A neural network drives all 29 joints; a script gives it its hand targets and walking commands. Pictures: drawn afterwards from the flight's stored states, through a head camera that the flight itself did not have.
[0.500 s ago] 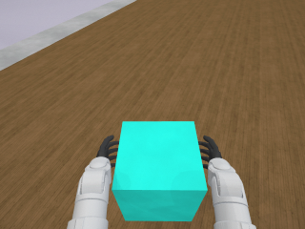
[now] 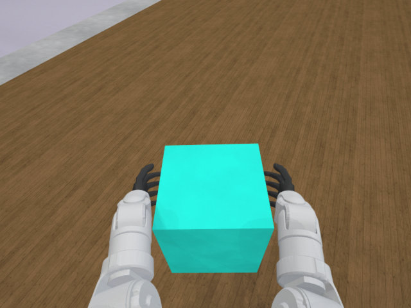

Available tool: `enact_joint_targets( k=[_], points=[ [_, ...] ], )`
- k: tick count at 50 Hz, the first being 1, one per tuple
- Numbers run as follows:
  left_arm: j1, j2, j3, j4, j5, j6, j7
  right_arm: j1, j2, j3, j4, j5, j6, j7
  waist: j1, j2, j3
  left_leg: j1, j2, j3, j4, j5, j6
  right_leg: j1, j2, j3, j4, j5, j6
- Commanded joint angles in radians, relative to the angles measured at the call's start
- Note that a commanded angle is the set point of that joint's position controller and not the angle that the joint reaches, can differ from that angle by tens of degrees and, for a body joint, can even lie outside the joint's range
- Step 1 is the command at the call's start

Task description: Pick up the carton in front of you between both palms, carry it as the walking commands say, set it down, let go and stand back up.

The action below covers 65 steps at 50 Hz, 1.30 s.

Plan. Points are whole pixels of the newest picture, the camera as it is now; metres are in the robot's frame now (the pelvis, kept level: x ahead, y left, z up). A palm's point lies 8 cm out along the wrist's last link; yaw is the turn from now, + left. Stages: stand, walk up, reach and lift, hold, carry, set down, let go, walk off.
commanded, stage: set down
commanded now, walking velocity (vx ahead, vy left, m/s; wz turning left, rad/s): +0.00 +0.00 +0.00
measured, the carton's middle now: (212, 211) +0.34 +0.00 -0.04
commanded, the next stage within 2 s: none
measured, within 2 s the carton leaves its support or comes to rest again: neither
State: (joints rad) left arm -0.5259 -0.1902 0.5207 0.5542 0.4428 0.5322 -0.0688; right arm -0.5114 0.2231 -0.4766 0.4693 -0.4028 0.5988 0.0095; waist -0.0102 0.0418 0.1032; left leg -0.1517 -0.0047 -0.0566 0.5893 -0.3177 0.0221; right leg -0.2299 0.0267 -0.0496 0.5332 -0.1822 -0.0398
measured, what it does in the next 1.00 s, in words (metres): lowers itself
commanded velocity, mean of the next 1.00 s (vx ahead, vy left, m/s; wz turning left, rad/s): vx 0.00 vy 0.00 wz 0.00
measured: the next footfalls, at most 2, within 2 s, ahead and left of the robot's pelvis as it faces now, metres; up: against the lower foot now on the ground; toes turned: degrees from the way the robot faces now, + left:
none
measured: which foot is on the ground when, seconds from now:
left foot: down 0.00-1.00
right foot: down 0.00-1.00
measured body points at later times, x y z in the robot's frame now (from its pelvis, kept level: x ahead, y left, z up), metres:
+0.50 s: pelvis -0.02 +0.02 -0.11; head +0.19 +0.00 +0.29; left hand +0.40 +0.15 -0.18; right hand +0.38 -0.15 -0.19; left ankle +0.02 +0.13 -0.73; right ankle +0.08 -0.09 -0.73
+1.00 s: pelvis -0.04 +0.02 -0.24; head +0.22 +0.00 +0.12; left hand +0.44 +0.13 -0.33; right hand +0.42 -0.17 -0.34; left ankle +0.01 +0.13 -0.73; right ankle +0.08 -0.09 -0.73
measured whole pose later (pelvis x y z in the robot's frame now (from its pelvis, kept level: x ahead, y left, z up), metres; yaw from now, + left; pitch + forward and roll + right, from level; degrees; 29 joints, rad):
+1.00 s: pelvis -0.04 +0.02 -0.24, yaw +2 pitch +44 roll +3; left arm -0.91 -0.05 0.40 0.68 0.15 0.21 0.11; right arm -0.88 0.00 -0.44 0.62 -0.20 0.24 -0.02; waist -0.05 0.04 -0.15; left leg -1.86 -0.07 0.02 1.68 -0.59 0.01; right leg -1.97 -0.02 0.02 1.61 -0.41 -0.01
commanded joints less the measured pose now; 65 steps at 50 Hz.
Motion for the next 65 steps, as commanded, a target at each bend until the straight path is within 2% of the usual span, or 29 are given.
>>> enact_joint_targets(
  k=[1, 4, 7, 13, 15, 18, 20, 22, 26, 30, 37, 50, 58, 65],
  points=[
    [-0.514, -0.646, -0.256, 0.116, -0.072, -0.074, -0.150, -0.474, 0.679, 0.280, 0.143, 0.091, -0.072, 0.150, 0.005, -0.052, -0.158, -0.374, -0.077, -0.033, -0.082, -0.084, 0.049, 0.194, 0.016, 0.192, -0.056, -0.206, 0.036],
    [-0.469, -0.569, -0.224, 0.118, -0.051, -0.140, -0.134, -0.427, 0.586, 0.231, 0.146, 0.053, -0.153, 0.132, -0.001, -0.046, -0.212, -0.468, -0.090, -0.026, -0.020, -0.020, 0.038, 0.100, 0.034, 0.170, 0.027, -0.056, 0.033],
    [-0.440, -0.563, -0.261, 0.111, -0.074, -0.229, -0.129, -0.416, 0.570, 0.266, 0.133, 0.061, -0.255, 0.121, -0.001, -0.041, -0.313, -0.573, -0.109, -0.018, 0.047, 0.036, 0.026, 0.034, 0.051, 0.154, 0.127, 0.109, 0.028],
    [-0.507, -0.680, -0.495, 0.097, -0.198, -0.423, -0.120, -0.503, 0.679, 0.514, 0.117, 0.159, -0.457, 0.109, 0.010, -0.037, -0.687, -0.784, -0.136, -0.006, 0.228, 0.138, -0.010, -0.046, 0.064, 0.160, 0.341, 0.300, 0.035],
    [-0.538, -0.716, -0.585, 0.068, -0.248, -0.460, -0.107, -0.538, 0.710, 0.601, 0.091, 0.199, -0.496, 0.104, 0.006, -0.037, -0.872, -0.835, -0.147, -0.007, 0.300, 0.195, -0.023, -0.054, 0.071, 0.162, 0.426, 0.383, 0.034],
    [-0.567, -0.744, -0.709, -0.003, -0.326, -0.484, -0.070, -0.562, 0.712, 0.701, 0.010, 0.253, -0.517, 0.094, -0.017, -0.040, -1.139, -0.881, -0.159, -0.012, 0.396, 0.273, -0.040, -0.083, 0.079, 0.149, 0.538, 0.489, 0.034],
    [-0.575, -0.744, -0.747, -0.024, -0.356, -0.476, -0.048, -0.559, 0.691, 0.729, -0.005, 0.274, -0.511, 0.093, -0.031, -0.041, -1.199, -0.909, -0.161, -0.013, 0.444, 0.273, -0.046, -0.171, 0.088, 0.131, 0.583, 0.460, 0.036],
    [-0.579, -0.750, -0.750, -0.017, -0.360, -0.455, -0.034, -0.552, 0.677, 0.723, 0.010, 0.275, -0.493, 0.098, -0.041, -0.034, -1.169, -0.936, -0.162, -0.012, 0.476, 0.225, -0.049, -0.310, 0.097, 0.110, 0.606, 0.351, 0.040],
    [-0.625, -0.797, -0.707, 0.041, -0.334, -0.398, -0.034, -0.603, 0.681, 0.659, 0.077, 0.258, -0.442, 0.131, -0.046, -0.010, -1.027, -1.040, -0.162, -0.010, 0.506, 0.052, -0.050, -0.554, 0.107, 0.079, 0.645, 0.115, 0.035],
    [-0.682, -0.821, -0.641, 0.105, -0.310, -0.358, -0.038, -0.678, 0.680, 0.589, 0.139, 0.237, -0.401, 0.165, -0.049, -0.008, -0.975, -1.130, -0.166, -0.011, 0.554, -0.023, -0.046, -0.709, 0.110, 0.063, 0.703, 0.018, 0.030],
    [-0.787, -0.803, -0.586, 0.142, -0.306, -0.350, -0.026, -0.771, 0.667, 0.523, 0.190, 0.234, -0.384, 0.181, -0.056, -0.023, -1.053, -1.257, -0.187, 0.009, 0.690, -0.015, -0.047, -0.863, 0.114, 0.055, 0.826, 0.032, 0.035],
    [-0.986, -0.733, -0.642, 0.115, -0.386, -0.348, -0.017, -0.934, 0.634, 0.557, 0.165, 0.307, -0.371, 0.143, -0.072, -0.039, -1.240, -1.475, -0.211, 0.063, 0.937, -0.040, -0.049, -0.962, 0.113, 0.049, 1.034, 0.070, 0.064],
    [-1.087, -0.690, -0.633, 0.152, -0.410, -0.342, -0.025, -1.039, 0.600, 0.558, 0.171, 0.328, -0.363, 0.124, -0.077, -0.046, -1.239, -1.626, -0.211, 0.084, 1.053, -0.087, -0.041, -1.016, 0.105, 0.052, 1.134, 0.044, 0.071],
    [-1.173, -0.644, -0.603, 0.201, -0.417, -0.343, -0.033, -1.133, 0.548, 0.541, 0.197, 0.343, -0.367, 0.129, -0.084, -0.049, -1.207, -1.727, -0.206, 0.096, 1.142, -0.119, -0.034, -1.069, 0.094, 0.047, 1.221, 0.030, 0.071]
  ],
)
